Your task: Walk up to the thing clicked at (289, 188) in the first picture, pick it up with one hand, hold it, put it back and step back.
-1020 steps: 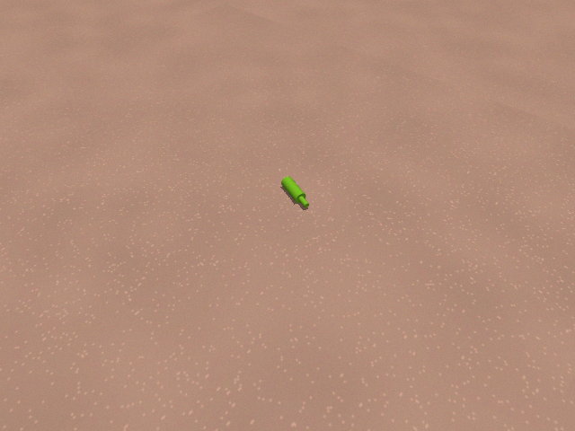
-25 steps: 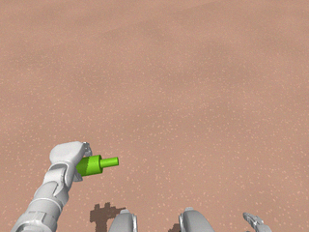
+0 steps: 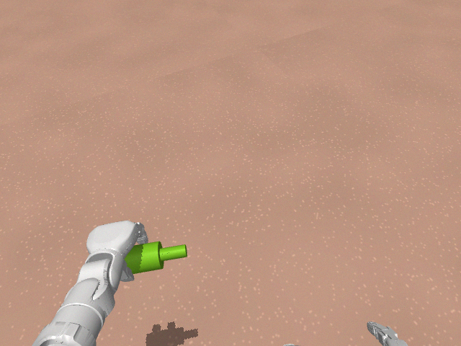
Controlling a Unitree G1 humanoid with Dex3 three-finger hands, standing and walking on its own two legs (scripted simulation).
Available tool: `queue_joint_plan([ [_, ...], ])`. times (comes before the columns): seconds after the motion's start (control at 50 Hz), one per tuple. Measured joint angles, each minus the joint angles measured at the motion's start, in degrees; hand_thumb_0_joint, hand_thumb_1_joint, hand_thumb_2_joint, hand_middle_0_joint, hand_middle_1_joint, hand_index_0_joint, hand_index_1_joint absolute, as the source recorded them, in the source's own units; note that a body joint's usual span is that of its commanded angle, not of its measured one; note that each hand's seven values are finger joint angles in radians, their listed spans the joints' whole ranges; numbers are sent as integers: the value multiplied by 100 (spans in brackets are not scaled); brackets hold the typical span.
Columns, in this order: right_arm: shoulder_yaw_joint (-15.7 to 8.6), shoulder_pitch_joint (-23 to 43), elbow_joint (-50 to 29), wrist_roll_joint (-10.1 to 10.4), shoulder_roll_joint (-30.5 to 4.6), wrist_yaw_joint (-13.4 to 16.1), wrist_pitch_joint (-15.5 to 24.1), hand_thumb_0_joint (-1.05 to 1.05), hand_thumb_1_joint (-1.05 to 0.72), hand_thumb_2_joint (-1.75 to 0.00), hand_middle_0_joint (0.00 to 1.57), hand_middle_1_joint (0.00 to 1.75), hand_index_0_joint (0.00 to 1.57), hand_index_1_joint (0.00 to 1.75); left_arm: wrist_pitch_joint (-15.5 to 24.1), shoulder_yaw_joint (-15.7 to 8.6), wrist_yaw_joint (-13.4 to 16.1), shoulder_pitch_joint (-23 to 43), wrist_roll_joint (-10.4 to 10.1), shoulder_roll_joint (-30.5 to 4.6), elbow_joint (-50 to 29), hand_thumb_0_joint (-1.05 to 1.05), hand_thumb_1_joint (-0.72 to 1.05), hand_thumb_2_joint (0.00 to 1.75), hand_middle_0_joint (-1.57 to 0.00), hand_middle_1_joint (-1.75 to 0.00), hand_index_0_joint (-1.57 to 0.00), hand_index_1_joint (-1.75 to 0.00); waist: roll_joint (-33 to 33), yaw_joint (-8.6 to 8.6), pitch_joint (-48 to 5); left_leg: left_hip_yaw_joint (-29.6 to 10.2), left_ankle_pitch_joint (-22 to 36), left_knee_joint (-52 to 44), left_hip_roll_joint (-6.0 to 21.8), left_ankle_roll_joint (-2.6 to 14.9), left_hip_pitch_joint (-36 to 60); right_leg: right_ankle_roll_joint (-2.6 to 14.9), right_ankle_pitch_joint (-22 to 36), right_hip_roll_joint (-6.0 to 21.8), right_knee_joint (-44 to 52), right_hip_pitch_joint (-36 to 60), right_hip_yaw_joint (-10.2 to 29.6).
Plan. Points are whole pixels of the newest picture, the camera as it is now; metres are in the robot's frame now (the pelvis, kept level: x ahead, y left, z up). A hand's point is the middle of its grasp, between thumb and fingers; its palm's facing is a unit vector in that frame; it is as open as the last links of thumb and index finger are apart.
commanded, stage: hold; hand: left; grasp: from above
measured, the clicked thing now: (141, 258) +0.32 +0.20 -0.11
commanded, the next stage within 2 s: crouch in 1.74 s
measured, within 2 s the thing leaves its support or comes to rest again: neither
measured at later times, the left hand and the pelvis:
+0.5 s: hand (120, 252) +0.31 +0.22 -0.04, palm faces -0.44 -0.07 -0.90, open 8.5 cm; pelvis +0.01 +0.00 +0.02, yaw +0 degrees
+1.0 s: hand (119, 260) +0.29 +0.21 -0.02, palm faces -0.44 -0.07 -0.90, open 8.5 cm; pelvis -0.01 -0.01 +0.02, yaw -1 degrees
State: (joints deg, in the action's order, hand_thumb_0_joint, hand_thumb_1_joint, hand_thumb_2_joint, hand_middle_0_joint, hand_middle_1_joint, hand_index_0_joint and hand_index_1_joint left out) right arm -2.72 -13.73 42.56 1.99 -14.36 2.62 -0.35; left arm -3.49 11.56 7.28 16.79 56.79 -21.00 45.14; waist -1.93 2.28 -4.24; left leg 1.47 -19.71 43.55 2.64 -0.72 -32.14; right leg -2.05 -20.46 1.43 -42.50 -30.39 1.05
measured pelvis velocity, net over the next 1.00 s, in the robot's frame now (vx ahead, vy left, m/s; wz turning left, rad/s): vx -0.01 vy -0.01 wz -0.01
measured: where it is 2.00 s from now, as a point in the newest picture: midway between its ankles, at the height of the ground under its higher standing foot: outside the picture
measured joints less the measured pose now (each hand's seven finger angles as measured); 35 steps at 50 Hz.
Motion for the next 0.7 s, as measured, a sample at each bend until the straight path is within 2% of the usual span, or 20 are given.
queue_joint_plan([
  [0.12, -24, 52, -23, 15, -4, -30, -28, 1, -90, -89, 20, 30, 20, 30, -67, 41, -94, 35, -53, 8, -35, -1, 23, 27, -76, -52, -83, -39, -3, -45, -3, 32, 66, -268, -15, 3, 314, -3, 65, 13, 253, 297, 20],
  [0.3, -24, 55, -199, 45, -10, -64, -144, 1, -90, -89, 20, 30, 20, 30, -6, 77, -431, -80, -48, 3, -275, -1, 24, 26, -77, -49, -84, -37, -22, -97, 48, 80, 133, -541, -24, 5, 654, -3, 129, 21, 492, 605, 56],
  [0.5, -6, 87, -288, 55, -14, -89, -269, 1, -90, -89, 20, 30, 20, 30, 13, 94, -485, -172, 35, 3, -488, -1, 23, 26, -78, -48, -85, -36, -20, -163, 132, 88, 252, -787, -35, -4, 917, 7, 223, 28, 692, 844, 58],
  [0.7, 4, 139, -346, 81, -41, -101, -354, 1, -90, -89, 20, 30, 20, 30, -50, 129, -675, -262, -25, -10, -680, -2, 23, 27, -79, -47, -86, -35, -63, -191, 185, 103, 395, -1027, -31, -13, 1159, 21, 353, 19, 895, 1062, 67],
])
